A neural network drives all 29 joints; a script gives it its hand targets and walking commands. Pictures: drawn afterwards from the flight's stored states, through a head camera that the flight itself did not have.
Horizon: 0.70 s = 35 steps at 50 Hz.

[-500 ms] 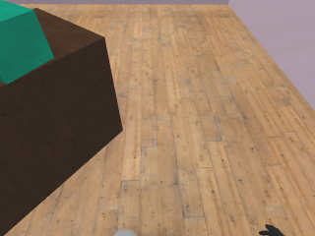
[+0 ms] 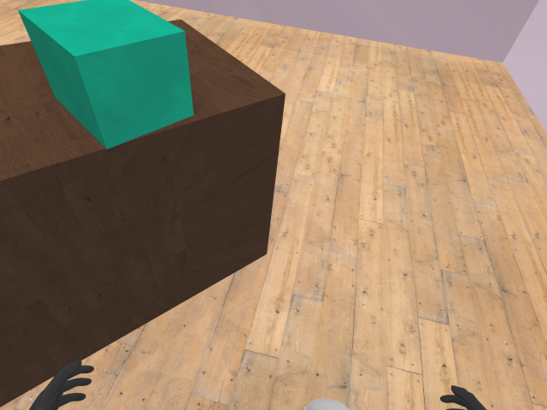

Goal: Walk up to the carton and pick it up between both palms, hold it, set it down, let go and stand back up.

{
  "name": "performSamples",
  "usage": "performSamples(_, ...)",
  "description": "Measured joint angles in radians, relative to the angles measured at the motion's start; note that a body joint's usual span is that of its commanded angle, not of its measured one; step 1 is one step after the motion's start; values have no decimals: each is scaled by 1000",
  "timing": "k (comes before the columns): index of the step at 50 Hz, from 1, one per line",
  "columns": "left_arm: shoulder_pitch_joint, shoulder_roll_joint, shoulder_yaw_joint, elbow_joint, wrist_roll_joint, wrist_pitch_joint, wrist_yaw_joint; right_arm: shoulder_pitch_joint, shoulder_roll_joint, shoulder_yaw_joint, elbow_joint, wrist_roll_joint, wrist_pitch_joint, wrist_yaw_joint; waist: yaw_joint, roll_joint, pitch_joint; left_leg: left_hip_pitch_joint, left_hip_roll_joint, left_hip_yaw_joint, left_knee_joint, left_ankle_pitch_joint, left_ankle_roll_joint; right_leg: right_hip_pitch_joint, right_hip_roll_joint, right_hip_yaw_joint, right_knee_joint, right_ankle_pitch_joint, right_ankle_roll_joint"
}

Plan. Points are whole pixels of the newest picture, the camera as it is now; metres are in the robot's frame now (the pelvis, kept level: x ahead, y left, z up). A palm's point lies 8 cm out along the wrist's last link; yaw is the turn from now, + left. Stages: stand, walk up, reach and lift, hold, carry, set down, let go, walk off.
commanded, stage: walk up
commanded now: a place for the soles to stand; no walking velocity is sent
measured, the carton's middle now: (114, 67) +0.80 +0.31 +0.12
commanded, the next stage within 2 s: none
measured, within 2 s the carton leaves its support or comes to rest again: neither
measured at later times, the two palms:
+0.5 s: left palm out of the picture +0.09 +0.34 -0.09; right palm (422, 357) +0.21 -0.27 -0.08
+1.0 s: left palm out of the picture -0.02 +0.34 -0.09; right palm (407, 360) +0.21 -0.24 -0.08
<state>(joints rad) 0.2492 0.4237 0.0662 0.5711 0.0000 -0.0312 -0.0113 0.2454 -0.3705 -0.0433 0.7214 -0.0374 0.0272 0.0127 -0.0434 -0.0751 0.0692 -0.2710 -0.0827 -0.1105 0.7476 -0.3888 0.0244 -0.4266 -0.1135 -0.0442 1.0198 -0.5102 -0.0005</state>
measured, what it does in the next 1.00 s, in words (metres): steps on the spot, turning left: right foot, then left foot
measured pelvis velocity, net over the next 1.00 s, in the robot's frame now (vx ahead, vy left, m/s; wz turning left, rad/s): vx -0.01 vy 0.01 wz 0.40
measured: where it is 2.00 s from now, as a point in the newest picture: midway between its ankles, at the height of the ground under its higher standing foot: outside the picture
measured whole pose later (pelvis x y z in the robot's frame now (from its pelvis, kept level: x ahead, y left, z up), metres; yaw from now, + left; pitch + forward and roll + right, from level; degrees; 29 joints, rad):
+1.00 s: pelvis -0.01 +0.01 -0.01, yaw +23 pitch -6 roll +0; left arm 0.29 0.43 0.05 0.57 0.00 0.03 0.01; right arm 0.25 -0.40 -0.04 0.70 -0.03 0.03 -0.01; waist 0.00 -0.04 0.10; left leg -0.35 -0.06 -0.11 0.85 -0.39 0.01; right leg -0.38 -0.10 -0.07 0.89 -0.52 0.00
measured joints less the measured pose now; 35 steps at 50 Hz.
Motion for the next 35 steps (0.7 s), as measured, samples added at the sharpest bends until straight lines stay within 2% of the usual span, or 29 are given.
performSamples(2,-16,1,1,-14,0,-3,4,0,-13,0,-1,0,0,3,-1,1,0,7,-5,-13,12,-19,-8,3,9,3,-111,59,0)
performSamples(4,-18,3,2,-20,0,-17,16,-1,-26,-1,-4,3,0,10,1,4,4,-12,-11,-25,59,-51,-17,19,19,1,-247,206,2)
performSamples(5,-17,1,-4,-19,0,-18,21,-1,-31,-3,-3,6,3,10,0,16,14,-24,-11,-33,106,-70,-17,20,20,-12,-231,221,7)
performSamples(9,29,0,-18,-19,0,-18,38,-1,-50,-6,-4,6,18,9,12,59,16,-126,-8,-25,357,-99,-17,26,16,-48,-212,173,10)
performSamples(11,54,0,-17,-19,0,-18,44,-1,-59,-9,-4,6,23,9,18,72,16,-164,8,-13,414,-99,-17,26,7,-59,-211,165,10)
performSamples(14,84,0,-14,-19,0,-17,45,0,-61,-10,-5,7,28,13,26,87,16,-186,54,-3,377,-100,-17,26,-4,-82,-212,156,10)
performSamples(17,90,0,-11,-19,0,-2,45,0,-53,-10,-5,7,28,18,29,88,16,-168,98,22,195,-101,-17,26,-27,-113,-199,142,10)
performSamples(18,90,0,-10,-19,0,4,45,0,-51,-10,-5,7,27,19,31,83,19,-148,98,29,119,-52,-18,26,-39,-118,-183,131,11)
performSamples(19,88,2,-7,-18,0,12,45,0,-41,-9,-5,7,24,19,37,60,25,-141,79,37,115,-22,-22,27,-62,-111,-161,119,11)
performSamples(20,88,2,-9,-18,0,24,45,0,-34,-8,-4,7,22,19,38,51,27,-141,66,35,127,-20,-24,27,-63,-98,-132,63,11)
performSamples(22,74,3,-11,-19,0,44,45,0,-23,-8,-4,7,19,19,30,51,27,-139,51,8,133,-24,-22,27,-22,-56,-64,-79,11)
performSamples(24,48,3,-10,-20,0,46,45,0,-18,-7,-4,6,18,14,30,44,27,-136,33,-16,120,-13,-21,26,8,-34,-25,-109,11)
performSamples(30,4,3,-10,-20,0,46,45,0,-24,-7,-21,6,17,-8,30,30,27,-139,-18,-49,101,18,-22,26,50,-4,-33,-82,11)
performSamples(32,4,4,-10,-20,0,47,45,0,-25,-6,-24,8,17,-12,34,30,27,-152,-30,-50,102,24,-29,35,56,2,-121,-6,11)
performSamples(33,5,3,-11,-18,0,45,45,-1,-26,-6,-24,11,17,-12,38,35,30,-157,-31,-53,105,26,-36,39,58,0,-160,92,11)
performSamples(35,15,2,-24,-8,0,43,43,-1,-27,-6,-22,12,20,-13,37,54,33,-164,-29,-60,134,-7,-37,42,59,-16,-161,117,9)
